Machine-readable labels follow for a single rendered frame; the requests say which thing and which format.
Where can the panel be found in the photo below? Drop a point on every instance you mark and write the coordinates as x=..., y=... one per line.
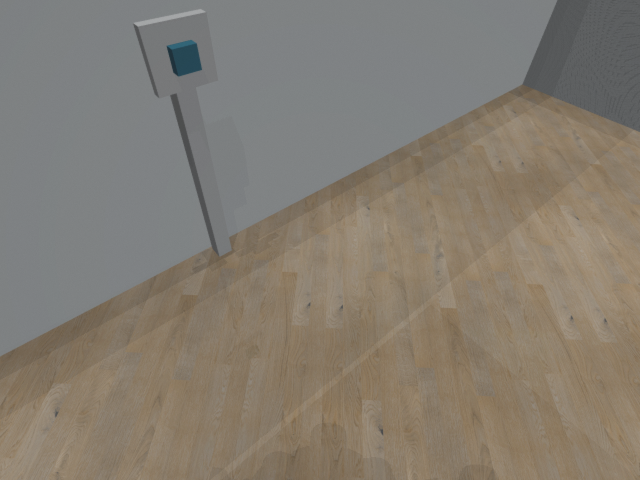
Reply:
x=154, y=36

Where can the button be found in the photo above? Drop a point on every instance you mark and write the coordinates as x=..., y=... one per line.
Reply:
x=184, y=57

